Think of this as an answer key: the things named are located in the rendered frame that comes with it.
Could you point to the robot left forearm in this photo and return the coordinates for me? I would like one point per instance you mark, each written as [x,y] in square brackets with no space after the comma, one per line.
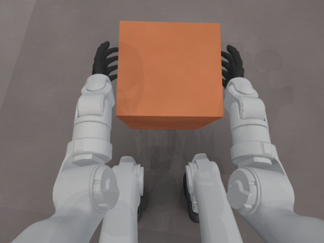
[90,143]

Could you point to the carton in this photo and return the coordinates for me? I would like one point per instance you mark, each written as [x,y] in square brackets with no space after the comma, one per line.
[169,75]

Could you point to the left robot hand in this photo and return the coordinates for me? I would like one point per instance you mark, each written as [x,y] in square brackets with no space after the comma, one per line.
[101,61]

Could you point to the robot right foot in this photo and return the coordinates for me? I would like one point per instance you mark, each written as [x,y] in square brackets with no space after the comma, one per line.
[193,215]

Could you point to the robot foot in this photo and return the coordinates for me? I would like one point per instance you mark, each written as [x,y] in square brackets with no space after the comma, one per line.
[139,209]
[193,215]

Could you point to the robot left upper arm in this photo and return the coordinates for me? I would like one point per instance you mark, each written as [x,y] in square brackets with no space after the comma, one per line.
[82,196]

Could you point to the right robot hand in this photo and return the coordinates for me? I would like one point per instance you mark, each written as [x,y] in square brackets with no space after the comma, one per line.
[234,67]

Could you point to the robot left foot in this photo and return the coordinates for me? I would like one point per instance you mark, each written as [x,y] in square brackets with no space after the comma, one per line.
[139,209]

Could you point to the robot right upper arm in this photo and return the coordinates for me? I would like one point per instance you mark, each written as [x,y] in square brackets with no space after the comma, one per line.
[265,200]

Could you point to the robot right forearm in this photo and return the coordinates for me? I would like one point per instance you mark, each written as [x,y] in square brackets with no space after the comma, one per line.
[251,145]

